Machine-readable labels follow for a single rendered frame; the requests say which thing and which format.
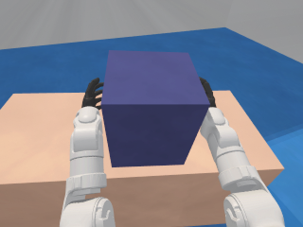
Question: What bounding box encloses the left robot upper arm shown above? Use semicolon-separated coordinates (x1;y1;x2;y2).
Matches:
60;197;116;227

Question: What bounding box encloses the robot right hand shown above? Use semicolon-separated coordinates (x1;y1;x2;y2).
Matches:
199;77;217;108

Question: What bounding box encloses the pedestal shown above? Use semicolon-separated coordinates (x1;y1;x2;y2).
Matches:
0;90;285;227

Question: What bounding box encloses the carton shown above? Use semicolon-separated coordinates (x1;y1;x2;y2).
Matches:
100;50;210;167

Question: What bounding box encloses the robot left hand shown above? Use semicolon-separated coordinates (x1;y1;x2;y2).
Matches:
81;78;104;110

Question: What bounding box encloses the right robot upper arm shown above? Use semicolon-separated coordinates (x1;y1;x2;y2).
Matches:
223;189;285;227

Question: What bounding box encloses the robot right forearm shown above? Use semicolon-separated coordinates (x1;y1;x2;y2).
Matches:
200;107;285;225

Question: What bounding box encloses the robot left forearm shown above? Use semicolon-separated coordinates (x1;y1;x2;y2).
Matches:
60;106;107;227

